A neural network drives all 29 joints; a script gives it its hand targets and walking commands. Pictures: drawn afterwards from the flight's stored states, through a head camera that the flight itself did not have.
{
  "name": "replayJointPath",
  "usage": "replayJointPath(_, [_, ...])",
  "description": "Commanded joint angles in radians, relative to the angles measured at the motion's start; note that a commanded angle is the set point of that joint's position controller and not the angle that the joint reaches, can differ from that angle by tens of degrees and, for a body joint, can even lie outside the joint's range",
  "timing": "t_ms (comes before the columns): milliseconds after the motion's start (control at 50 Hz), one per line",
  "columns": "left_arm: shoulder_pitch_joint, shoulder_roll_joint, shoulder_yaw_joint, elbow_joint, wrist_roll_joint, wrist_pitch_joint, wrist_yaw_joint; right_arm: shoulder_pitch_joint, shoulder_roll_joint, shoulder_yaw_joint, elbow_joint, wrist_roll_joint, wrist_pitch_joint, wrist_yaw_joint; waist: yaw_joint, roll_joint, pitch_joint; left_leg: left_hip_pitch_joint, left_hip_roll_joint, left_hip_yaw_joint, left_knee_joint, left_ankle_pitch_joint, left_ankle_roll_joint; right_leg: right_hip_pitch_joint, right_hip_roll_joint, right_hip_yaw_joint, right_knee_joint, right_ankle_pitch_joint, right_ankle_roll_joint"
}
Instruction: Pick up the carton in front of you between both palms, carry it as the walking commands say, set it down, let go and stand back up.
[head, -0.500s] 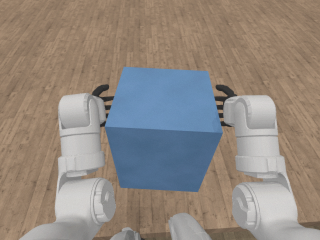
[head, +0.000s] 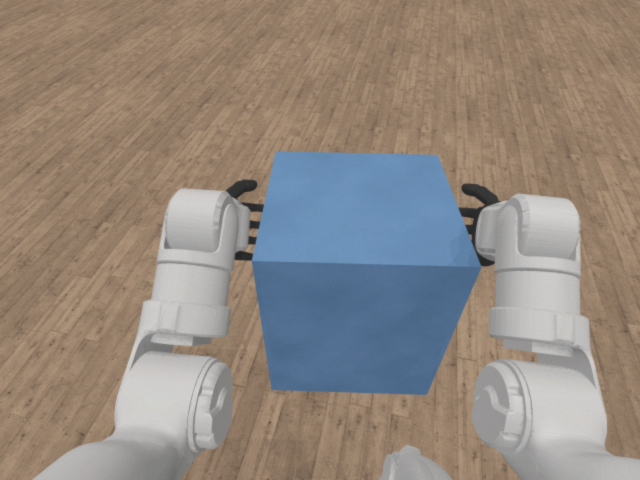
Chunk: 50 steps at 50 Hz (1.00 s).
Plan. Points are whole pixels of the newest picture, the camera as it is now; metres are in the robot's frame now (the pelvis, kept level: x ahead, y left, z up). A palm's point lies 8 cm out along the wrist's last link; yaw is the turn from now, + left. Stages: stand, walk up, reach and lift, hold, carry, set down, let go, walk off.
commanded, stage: carry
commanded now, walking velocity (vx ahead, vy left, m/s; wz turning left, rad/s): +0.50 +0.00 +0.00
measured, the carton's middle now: (352, 275) +0.37 +0.04 +0.06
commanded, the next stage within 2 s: none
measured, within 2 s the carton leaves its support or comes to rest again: neither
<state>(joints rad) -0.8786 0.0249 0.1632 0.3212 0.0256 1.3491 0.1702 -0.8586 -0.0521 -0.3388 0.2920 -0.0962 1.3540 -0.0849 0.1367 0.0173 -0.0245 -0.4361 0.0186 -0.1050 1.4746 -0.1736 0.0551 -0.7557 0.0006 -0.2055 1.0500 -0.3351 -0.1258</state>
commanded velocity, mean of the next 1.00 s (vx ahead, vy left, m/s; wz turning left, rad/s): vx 0.50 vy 0.00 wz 0.00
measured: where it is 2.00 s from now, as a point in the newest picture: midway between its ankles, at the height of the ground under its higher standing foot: (357, 276)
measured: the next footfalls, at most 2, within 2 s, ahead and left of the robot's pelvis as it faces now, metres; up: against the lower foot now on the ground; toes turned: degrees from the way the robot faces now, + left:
left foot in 0.46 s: +0.47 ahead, +0.11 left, +0.00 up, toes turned +6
right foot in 0.94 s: +0.71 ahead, -0.11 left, +0.00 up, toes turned -9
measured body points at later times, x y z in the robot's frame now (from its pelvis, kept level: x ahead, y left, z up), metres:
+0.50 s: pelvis +0.31 +0.03 +0.07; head +0.28 +0.03 +0.52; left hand +0.69 +0.17 +0.25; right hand +0.68 -0.14 +0.26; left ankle +0.43 +0.11 -0.65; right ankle +0.14 -0.07 -0.62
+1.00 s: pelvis +0.59 -0.01 +0.08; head +0.62 -0.02 +0.53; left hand +0.91 +0.13 +0.17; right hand +0.91 -0.17 +0.16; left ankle +0.45 +0.10 -0.60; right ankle +0.67 -0.10 -0.65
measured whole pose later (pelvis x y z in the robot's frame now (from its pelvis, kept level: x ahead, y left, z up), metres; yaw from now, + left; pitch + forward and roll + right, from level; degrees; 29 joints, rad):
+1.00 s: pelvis +0.59 -0.01 +0.08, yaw +1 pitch +6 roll +0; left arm -0.37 -0.17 0.19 -0.16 0.13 1.17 0.11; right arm -0.34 0.12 -0.22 -0.22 -0.12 1.21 -0.09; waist 0.00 0.03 -0.06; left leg -0.29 0.05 0.06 0.86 -0.46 -0.01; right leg -0.45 -0.03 -0.18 0.46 -0.11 -0.06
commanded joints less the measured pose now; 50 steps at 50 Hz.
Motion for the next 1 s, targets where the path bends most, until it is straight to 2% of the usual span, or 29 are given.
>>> replayJointPath(0, [-1.037,-1.282,-0.488,-0.375,-0.582,-0.068,-0.28,-0.867,1.077,0.484,-0.22,0.384,-0.036,0.158,-0.103,-0.113,-0.576,-0.389,-0.011,-0.032,0.327,-0.105,0.052,0.714,-0.23,0.645,-0.49,0.16,-0.127])
replayJointPath(40, [-1.004,-1.273,-0.499,-0.411,-0.582,-0.066,-0.278,-0.881,1.07,0.529,-0.3,0.404,-0.035,0.143,-0.088,-0.085,-0.573,-0.427,0.008,-0.005,0.249,-0.125,0.057,0.729,-0.222,0.583,-0.51,0.031,-0.103])
replayJointPath(60, [-0.984,-1.256,-0.496,-0.433,-0.566,-0.061,-0.274,-0.877,1.07,0.545,-0.324,0.413,-0.035,0.14,-0.08,-0.065,-0.569,-0.422,0.008,0.037,0.147,-0.256,0.044,0.734,-0.241,0.565,-0.543,0.047,-0.125])
replayJointPath(80, [-0.959,-1.237,-0.495,-0.432,-0.552,-0.053,-0.269,-0.87,1.071,0.565,-0.338,0.418,-0.032,0.137,-0.077,-0.039,-0.556,-0.453,0.017,0.046,0.076,-0.317,0.038,0.755,-0.242,0.54,-0.54,0.075,-0.131])
replayJointPath(120, [-0.903,-1.19,-0.486,-0.435,-0.52,-0.038,-0.258,-0.83,1.069,0.592,-0.341,0.426,-0.02,0.135,-0.078,-0.056,-0.571,-0.495,0.048,0.08,-0.027,-0.174,0.033,0.807,-0.259,0.49,-0.549,0.267,-0.141])
replayJointPath(180, [-0.812,-1.113,-0.47,-0.383,-0.462,-0.01,-0.252,-0.792,1.054,0.626,-0.306,0.431,0.001,0.139,-0.068,-0.102,-0.557,-0.564,0.084,0.109,-0.177,-0.043,0.008,0.892,-0.26,0.423,-0.582,0.389,-0.146])
replayJointPath(280, [-0.742,-1.037,-0.431,-0.24,-0.394,0.018,-0.265,-0.794,1.071,0.633,-0.171,0.454,0.017,0.161,-0.067,-0.145,-0.465,-0.482,0.068,0.173,-0.573,0.092,-0.02,0.913,-0.192,0.282,-0.627,0.503,-0.083])
replayJointPath(360, [-0.75,-1.014,-0.374,-0.156,-0.365,0.014,-0.27,-0.793,1.11,0.587,-0.065,0.476,0.015,0.18,-0.075,-0.166,-0.375,-0.272,0.003,0.263,-0.856,0.156,-0.006,0.874,-0.166,0.195,-0.64,0.652,-0.025])
replayJointPath(400, [-0.735,-1.013,-0.344,-0.106,-0.353,0.007,-0.272,-0.784,1.126,0.548,-0.008,0.478,0.007,0.188,-0.114,-0.186,-0.384,-0.081,-0.05,0.305,-0.959,0.145,0.01,0.855,-0.169,0.146,-0.544,0.891,0.018])
replayJointPath(420, [-0.731,-1.018,-0.335,-0.086,-0.352,0.003,-0.274,-0.763,1.132,0.527,0.024,0.474,-0.001,0.192,-0.153,-0.176,-0.423,0.086,-0.072,0.328,-1.045,0.2,0.016,0.832,-0.145,0.095,-0.419,0.944,0.055])
replayJointPath(440, [-0.732,-1.023,-0.329,-0.068,-0.349,-0.002,-0.276,-0.756,1.129,0.504,0.041,0.472,-0.011,0.195,-0.193,-0.135,-0.487,0.313,-0.032,0.284,-1.04,0.2,0.024,0.717,-0.119,0.066,-0.248,0.788,0.082])
replayJointPath(460, [-0.722,-1.029,-0.318,-0.045,-0.344,-0.007,-0.278,-0.746,1.123,0.476,0.054,0.465,-0.02,0.198,-0.21,-0.023,-0.549,0.535,0.148,0.044,-0.949,0.315,0.043,0.51,-0.084,0.075,-0.051,0.441,0.096])
replayJointPath(480, [-0.738,-1.074,-0.315,-0.025,-0.347,-0.011,-0.28,-0.775,1.09,0.467,0.053,0.439,-0.033,0.195,-0.175,0.277,-0.618,0.769,0.371,-0.393,-1.001,0.372,0.216,0.152,0.051,0.138,0.181,-0.088,0.127])
replayJointPath(500, [-0.747,-1.073,-0.304,-0.027,-0.339,-0.019,-0.278,-0.739,1.123,0.458,0.053,0.441,-0.042,0.199,-0.191,0.256,-0.576,0.749,0.354,-0.463,-1.078,0.217,0.237,0.026,0.053,0.212,0.301,-0.176,0.106])
replayJointPath(520, [-0.753,-1.113,-0.314,-0.031,-0.342,-0.028,-0.276,-0.751,1.142,0.463,0.014,0.446,-0.054,0.204,-0.193,0.181,-0.543,0.692,0.325,-0.38,-1.082,0.175,0.213,-0.016,0.013,0.235,0.325,-0.133,0.087])
replayJointPath(540, [-0.759,-1.142,-0.329,-0.058,-0.353,-0.039,-0.275,-0.785,1.173,0.484,-0.042,0.465,-0.066,0.209,-0.186,0.068,-0.526,0.62,0.309,-0.304,-1.093,0.144,0.178,-0.013,-0.025,0.248,0.28,-0.067,0.085])
replayJointPath(560, [-0.77,-1.172,-0.35,-0.094,-0.371,-0.049,-0.273,-0.83,1.205,0.515,-0.107,0.491,-0.077,0.21,-0.178,0.046,-0.506,0.546,0.297,-0.247,-1.121,0.11,0.159,0.013,-0.055,0.252,0.221,-0.029,0.09])
replayJointPath(600, [-0.762,-1.22,-0.384,-0.156,-0.399,-0.064,-0.266,-0.848,1.244,0.556,-0.195,0.516,-0.091,0.205,-0.166,0.079,-0.519,0.486,0.268,-0.157,-1.168,0.011,0.138,0.064,-0.072,0.23,0.136,0.019,0.108])
replayJointPath(660, [-0.678,-1.264,-0.435,-0.229,-0.406,-0.083,-0.258,-0.748,1.267,0.595,-0.262,0.505,-0.103,0.199,-0.167,0.095,-0.519,0.515,0.263,-0.077,-1.209,0.028,0.152,0.037,-0.099,0.194,-0.034,0.052,0.141])
replayJointPath(700, [-0.604,-1.285,-0.475,-0.267,-0.399,-0.096,-0.258,-0.663,1.277,0.629,-0.294,0.486,-0.112,0.198,-0.173,0.094,-0.51,0.546,0.252,-0.023,-1.211,0.125,0.154,0.036,-0.106,0.167,-0.178,0.086,0.157])
replayJointPath(760, [-0.479,-1.305,-0.549,-0.327,-0.386,-0.12,-0.265,-0.53,1.275,0.689,-0.356,0.453,-0.13,0.202,-0.172,0.11,-0.506,0.612,0.22,0.062,-1.178,0.379,0.114,0.087,-0.077,0.113,-0.359,0.194,0.155])
replayJointPath(820, [-0.36,-1.301,-0.625,-0.418,-0.373,-0.139,-0.276,-0.396,1.256,0.762,-0.448,0.42,-0.148,0.207,-0.174,0.133,-0.486,0.655,0.186,0.14,-1.135,0.534,0.079,0.171,-0.036,0.067,-0.524,0.279,0.141])
replayJointPath(860, [-0.284,-1.278,-0.667,-0.495,-0.367,-0.143,-0.284,-0.301,1.234,0.806,-0.517,0.404,-0.155,0.21,-0.179,0.144,-0.485,0.662,0.168,0.179,-1.064,0.601,0.053,0.279,-0.005,0.028,-0.649,0.336,0.132])
replayJointPath(880, [-0.202,-1.26,-0.682,-0.527,-0.357,-0.14,-0.288,-0.221,1.221,0.834,-0.559,0.394,-0.154,0.208,-0.164,0.12,-0.514,0.61,0.145,0.222,-0.971,0.626,0.025,0.436,0.014,-0.011,-0.741,0.397,0.123])
replayJointPath(900, [-0.166,-1.239,-0.691,-0.551,-0.346,-0.14,-0.292,-0.158,1.206,0.851,-0.573,0.383,-0.151,0.208,-0.157,0.091,-0.551,0.47,0.125,0.246,-0.866,0.568,-0.009,0.664,-0.019,0.005,-0.745,0.413,0.101])
replayJointPath(920, [-0.064,-1.208,-0.689,-0.544,-0.326,-0.137,-0.297,-0.123,1.178,0.869,-0.598,0.383,-0.145,0.214,-0.126,0.02,-0.609,0.283,0.117,0.241,-0.711,0.297,-0.047,0.896,-0.18,0.178,-0.679,0.465,0.069])
replayJointPath(940, [-0.002,-1.144,-0.676,-0.537,-0.284,-0.145,-0.296,-0.112,1.197,0.897,-0.611,0.405,-0.13,0.225,-0.11,-0.225,-0.698,-0.066,0.036,0.227,-0.489,0.057,-0.079,1.21,-0.383,0.508,-0.589,0.601,-0.087])
replayJointPath(960, [0.076,-1.129,-0.677,-0.536,-0.268,-0.15,-0.295,-0.054,1.169,0.911,-0.612,0.404,-0.127,0.236,-0.101,-0.339,-0.661,-0.302,-0.042,0.195,-0.359,-0.35,-0.085,1.291,-0.418,0.63,-0.651,0.671,-0.15])
replayJointPath(980, [0.11,-1.129,-0.686,-0.579,-0.266,-0.152,-0.298,-0.018,1.18,0.926,-0.606,0.407,-0.132,0.243,-0.102,-0.271,-0.62,-0.379,-0.002,0.146,-0.286,-0.375,-0.072,1.282,-0.411,0.58,-0.664,0.656,-0.133])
